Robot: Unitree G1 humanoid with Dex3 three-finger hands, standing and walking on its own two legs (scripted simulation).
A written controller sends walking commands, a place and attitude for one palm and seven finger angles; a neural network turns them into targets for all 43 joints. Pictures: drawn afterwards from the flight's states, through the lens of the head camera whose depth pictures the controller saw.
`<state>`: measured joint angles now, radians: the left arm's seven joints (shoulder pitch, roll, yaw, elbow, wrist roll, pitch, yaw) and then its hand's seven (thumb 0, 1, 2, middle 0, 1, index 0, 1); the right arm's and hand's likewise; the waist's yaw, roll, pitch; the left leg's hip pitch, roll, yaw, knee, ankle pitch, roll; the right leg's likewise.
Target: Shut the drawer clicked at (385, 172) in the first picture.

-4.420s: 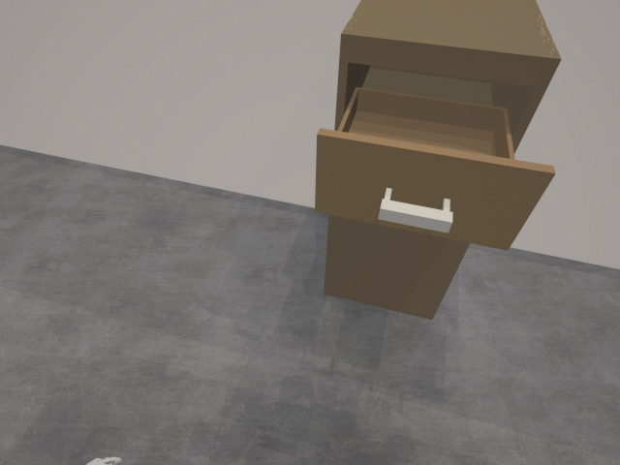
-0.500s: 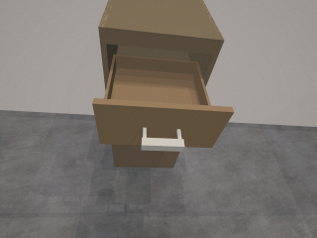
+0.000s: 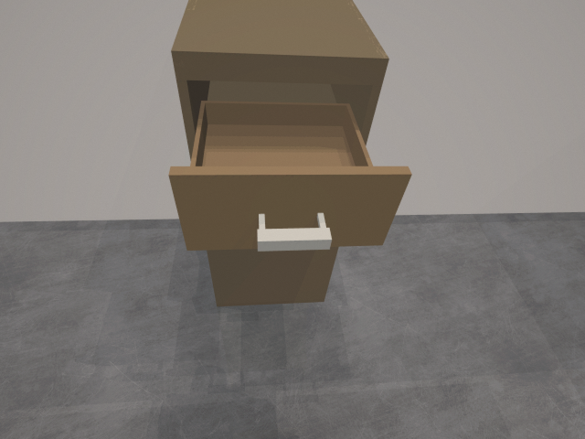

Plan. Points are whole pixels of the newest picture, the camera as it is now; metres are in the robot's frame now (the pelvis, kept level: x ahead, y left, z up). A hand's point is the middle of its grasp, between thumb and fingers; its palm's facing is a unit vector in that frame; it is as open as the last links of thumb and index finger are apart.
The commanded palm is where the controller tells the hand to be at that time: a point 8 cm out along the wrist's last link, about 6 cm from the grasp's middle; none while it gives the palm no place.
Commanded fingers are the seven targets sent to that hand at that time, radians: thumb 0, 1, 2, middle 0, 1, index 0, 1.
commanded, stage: come to a stop and stand still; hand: left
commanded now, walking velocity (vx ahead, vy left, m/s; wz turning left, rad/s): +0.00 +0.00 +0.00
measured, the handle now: (292, 229) +0.43 +0.02 +0.04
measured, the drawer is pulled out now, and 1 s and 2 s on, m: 0.28 0.28 0.28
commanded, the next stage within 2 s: look again from close up in 0.30 s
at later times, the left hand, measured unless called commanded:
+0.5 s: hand out of the picture -0.05 +0.16 -0.18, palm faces +0.02 -0.99 -0.15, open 7.4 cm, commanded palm none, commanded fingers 0.00 0.90 0.90 -0.20 -0.30 -0.20 -0.30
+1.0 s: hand out of the picture +0.02 +0.18 -0.17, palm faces +0.00 -0.98 -0.20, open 7.4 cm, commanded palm none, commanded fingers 0.00 0.90 0.90 -0.20 -0.30 -0.20 -0.30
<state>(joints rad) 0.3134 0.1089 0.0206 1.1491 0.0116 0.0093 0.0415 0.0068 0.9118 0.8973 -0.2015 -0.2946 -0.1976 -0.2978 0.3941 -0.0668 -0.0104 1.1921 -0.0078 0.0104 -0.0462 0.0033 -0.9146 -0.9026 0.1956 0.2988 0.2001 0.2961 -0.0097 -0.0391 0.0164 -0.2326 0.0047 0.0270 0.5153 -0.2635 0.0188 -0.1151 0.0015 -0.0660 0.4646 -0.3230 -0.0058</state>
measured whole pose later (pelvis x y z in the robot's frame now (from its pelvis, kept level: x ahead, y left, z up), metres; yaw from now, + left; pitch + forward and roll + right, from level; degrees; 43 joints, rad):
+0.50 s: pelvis -0.02 +0.01 +0.00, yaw +0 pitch -1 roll -1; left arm 0.36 0.10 -0.01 1.13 0.03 -0.03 0.05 0.01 0.91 0.90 -0.20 -0.29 -0.20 -0.30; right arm 0.29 -0.16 0.00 1.09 -0.01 -0.01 -0.02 0.02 -0.93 -0.90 0.20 0.30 0.20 0.30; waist -0.01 0.01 0.03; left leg -0.27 -0.01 0.03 0.51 -0.23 0.03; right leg -0.16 -0.01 -0.06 0.46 -0.29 0.00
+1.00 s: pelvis +0.00 +0.00 +0.00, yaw -1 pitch -1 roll +1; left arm 0.28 0.17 -0.01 1.07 0.01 -0.02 0.04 0.00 0.91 0.90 -0.20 -0.29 -0.20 -0.30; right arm 0.25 -0.17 0.02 1.10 -0.01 -0.02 -0.02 0.01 -0.93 -0.90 0.20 0.30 0.20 0.30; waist 0.00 -0.02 0.04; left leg -0.21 -0.01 0.05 0.47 -0.24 0.02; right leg -0.12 -0.02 -0.04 0.48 -0.33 -0.01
